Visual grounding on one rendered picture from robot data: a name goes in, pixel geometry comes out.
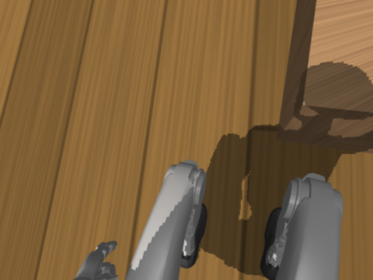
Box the left robot hand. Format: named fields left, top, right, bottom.
left=76, top=241, right=118, bottom=280

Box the left robot foot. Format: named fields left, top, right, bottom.
left=180, top=203, right=207, bottom=268

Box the right robot foot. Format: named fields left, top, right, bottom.
left=260, top=207, right=281, bottom=280

